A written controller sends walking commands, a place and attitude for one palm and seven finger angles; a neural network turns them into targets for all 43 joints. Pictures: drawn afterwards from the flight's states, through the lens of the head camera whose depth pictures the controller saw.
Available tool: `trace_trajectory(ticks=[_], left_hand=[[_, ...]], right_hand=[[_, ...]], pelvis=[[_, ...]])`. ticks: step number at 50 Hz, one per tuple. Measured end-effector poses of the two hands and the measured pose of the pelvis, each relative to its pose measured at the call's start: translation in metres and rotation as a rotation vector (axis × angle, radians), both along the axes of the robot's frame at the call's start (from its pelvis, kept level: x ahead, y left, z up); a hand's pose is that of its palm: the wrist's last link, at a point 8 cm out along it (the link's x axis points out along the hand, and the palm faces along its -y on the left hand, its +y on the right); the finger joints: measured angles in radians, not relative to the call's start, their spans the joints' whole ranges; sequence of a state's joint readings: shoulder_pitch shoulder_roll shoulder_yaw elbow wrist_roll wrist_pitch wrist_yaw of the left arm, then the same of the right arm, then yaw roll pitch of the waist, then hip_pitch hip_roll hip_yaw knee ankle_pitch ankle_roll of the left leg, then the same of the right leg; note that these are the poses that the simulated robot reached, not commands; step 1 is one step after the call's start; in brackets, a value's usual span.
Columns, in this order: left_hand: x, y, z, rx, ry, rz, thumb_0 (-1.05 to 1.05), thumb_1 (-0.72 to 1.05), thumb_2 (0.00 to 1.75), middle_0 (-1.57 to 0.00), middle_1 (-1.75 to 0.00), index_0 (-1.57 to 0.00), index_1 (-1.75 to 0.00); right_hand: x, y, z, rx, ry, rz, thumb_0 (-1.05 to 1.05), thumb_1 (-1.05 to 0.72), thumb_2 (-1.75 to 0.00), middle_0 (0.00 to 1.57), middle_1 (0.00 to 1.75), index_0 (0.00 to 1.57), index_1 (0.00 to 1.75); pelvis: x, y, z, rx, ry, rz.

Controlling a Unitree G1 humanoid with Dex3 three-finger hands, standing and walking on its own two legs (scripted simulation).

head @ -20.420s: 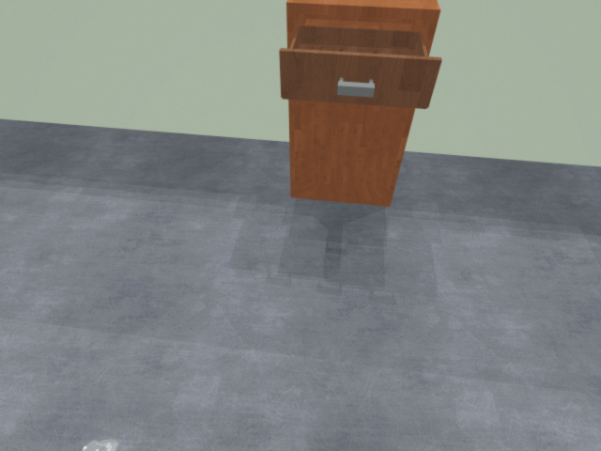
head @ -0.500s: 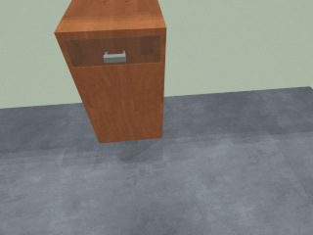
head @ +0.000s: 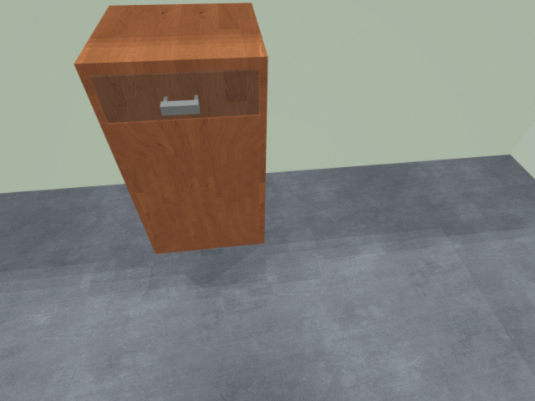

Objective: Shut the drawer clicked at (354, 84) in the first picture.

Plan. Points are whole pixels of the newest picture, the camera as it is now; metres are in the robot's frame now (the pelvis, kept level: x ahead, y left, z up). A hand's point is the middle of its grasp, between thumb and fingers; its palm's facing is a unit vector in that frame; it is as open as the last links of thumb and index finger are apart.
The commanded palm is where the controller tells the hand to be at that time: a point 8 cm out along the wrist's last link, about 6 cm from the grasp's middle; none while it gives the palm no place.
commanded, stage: look to check the result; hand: left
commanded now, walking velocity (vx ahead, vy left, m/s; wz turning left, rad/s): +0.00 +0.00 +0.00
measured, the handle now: (180, 103) +0.84 +0.28 -0.01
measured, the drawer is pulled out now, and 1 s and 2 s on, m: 0.00 0.00 0.00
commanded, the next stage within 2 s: stand and wait in 0.50 s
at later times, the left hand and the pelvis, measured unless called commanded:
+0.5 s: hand out of the picture -0.01 +0.15 -0.17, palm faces +0.05 -0.98 -0.18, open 7.4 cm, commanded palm none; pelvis +0.02 -0.01 +0.00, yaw +0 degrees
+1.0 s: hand out of the picture +0.01 +0.15 -0.17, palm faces +0.04 -0.98 -0.20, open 7.4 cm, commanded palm none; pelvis +0.02 -0.02 +0.00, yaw -1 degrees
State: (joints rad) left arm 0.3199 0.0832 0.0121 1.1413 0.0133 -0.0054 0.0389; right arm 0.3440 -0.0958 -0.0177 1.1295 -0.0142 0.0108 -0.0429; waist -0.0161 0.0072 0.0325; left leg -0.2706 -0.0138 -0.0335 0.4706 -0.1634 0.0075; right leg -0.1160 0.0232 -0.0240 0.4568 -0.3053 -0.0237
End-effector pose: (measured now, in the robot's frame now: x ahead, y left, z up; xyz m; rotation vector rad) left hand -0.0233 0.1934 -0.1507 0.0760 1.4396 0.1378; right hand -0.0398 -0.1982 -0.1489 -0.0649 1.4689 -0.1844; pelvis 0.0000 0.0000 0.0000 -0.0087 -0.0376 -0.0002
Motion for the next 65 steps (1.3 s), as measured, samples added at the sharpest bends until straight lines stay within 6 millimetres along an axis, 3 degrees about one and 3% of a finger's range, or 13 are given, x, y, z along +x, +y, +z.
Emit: trace_trajectory(ticks=[16,33,43,65], left_hand=[[-0.006,0.011,0.007,0.049,0.063,0.011,0.00,0.91,0.90,-0.20,-0.30,-0.19,-0.30],[0.019,0.002,0.006,0.037,0.020,0.002,0.00,0.91,0.90,-0.20,-0.30,-0.20,-0.30],[0.027,0.004,0.008,0.050,0.006,-0.005,0.00,0.91,0.90,-0.20,-0.30,-0.20,-0.30],[0.022,0.005,0.009,0.058,0.013,-0.006,0.00,0.91,0.90,-0.20,-0.30,-0.20,-0.30]], right_hand=[[0.018,-0.009,-0.001,0.001,0.007,0.017,0.01,-0.91,-0.90,0.20,0.30,0.19,0.30],[0.049,-0.025,0.001,-0.028,-0.045,0.039,0.01,-0.92,-0.90,0.20,0.30,0.19,0.30],[0.050,-0.028,0.000,-0.023,-0.042,0.038,0.01,-0.92,-0.90,0.20,0.30,0.19,0.30],[0.045,-0.034,0.001,-0.029,-0.033,0.036,0.01,-0.91,-0.90,0.20,0.30,0.19,0.30]], pelvis=[[0.012,-0.006,0.001,0.005,0.004,-0.003],[0.022,-0.011,0.002,0.011,0.002,-0.006],[0.024,-0.014,0.003,0.012,0.000,-0.008],[0.023,-0.017,0.003,0.010,-0.007,-0.008]])
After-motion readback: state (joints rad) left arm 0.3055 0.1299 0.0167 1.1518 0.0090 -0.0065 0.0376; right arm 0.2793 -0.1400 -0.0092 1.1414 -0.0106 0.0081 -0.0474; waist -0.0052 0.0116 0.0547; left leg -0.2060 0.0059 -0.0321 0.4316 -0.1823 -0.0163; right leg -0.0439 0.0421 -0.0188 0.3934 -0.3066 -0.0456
